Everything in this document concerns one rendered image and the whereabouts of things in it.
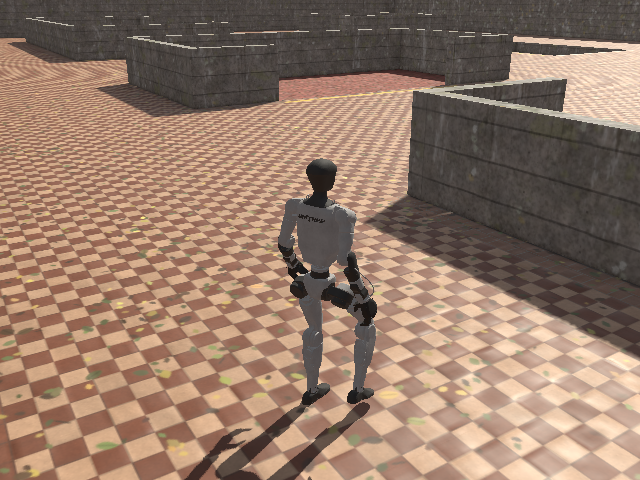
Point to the right robot hand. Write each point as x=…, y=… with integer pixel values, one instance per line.
x=369, y=309

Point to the robot right forearm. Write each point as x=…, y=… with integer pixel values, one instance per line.
x=355, y=280

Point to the left robot foot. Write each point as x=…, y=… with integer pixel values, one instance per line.
x=309, y=398

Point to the robot left forearm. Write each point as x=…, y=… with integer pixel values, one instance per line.
x=289, y=256

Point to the robot foot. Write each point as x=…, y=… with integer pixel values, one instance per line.
x=355, y=397
x=309, y=398

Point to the right robot foot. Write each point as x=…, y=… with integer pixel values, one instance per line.
x=355, y=397

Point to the left robot hand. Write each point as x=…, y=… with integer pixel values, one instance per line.
x=299, y=268

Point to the robot left upper arm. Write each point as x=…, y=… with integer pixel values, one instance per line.
x=286, y=239

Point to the robot right upper arm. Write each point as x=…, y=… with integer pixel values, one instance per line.
x=346, y=219

